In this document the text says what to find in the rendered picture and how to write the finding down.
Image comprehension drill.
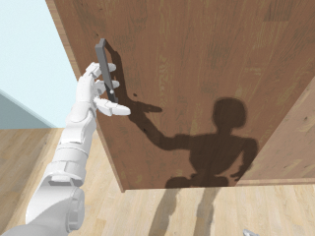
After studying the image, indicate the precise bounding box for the wardrobe door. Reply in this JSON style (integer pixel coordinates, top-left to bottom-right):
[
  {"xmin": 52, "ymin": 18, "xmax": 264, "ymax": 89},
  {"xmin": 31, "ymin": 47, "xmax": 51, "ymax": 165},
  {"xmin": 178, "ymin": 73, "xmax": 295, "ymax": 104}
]
[
  {"xmin": 239, "ymin": 76, "xmax": 315, "ymax": 181},
  {"xmin": 55, "ymin": 0, "xmax": 315, "ymax": 190}
]

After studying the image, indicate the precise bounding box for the handle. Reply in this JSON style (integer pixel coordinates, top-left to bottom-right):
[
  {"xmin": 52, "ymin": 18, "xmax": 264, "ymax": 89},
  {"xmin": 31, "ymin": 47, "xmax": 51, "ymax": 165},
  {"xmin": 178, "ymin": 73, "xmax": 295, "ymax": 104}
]
[{"xmin": 94, "ymin": 38, "xmax": 118, "ymax": 103}]

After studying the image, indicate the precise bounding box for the robot left hand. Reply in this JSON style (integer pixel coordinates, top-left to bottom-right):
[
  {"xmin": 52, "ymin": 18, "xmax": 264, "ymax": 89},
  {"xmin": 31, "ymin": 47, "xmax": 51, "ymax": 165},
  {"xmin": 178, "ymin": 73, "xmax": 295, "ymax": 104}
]
[{"xmin": 75, "ymin": 62, "xmax": 131, "ymax": 116}]

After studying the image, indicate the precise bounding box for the robot left forearm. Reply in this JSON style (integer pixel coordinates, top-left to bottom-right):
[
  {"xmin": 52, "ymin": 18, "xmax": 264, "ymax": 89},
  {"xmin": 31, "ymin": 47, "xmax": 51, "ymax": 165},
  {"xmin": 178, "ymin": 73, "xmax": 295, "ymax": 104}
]
[{"xmin": 26, "ymin": 101, "xmax": 96, "ymax": 224}]

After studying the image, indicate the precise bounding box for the left robot upper arm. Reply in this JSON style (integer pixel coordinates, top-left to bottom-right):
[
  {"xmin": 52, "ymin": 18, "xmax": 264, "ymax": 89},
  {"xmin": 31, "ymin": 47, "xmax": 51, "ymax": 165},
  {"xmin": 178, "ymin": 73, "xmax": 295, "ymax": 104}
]
[{"xmin": 0, "ymin": 186, "xmax": 85, "ymax": 236}]

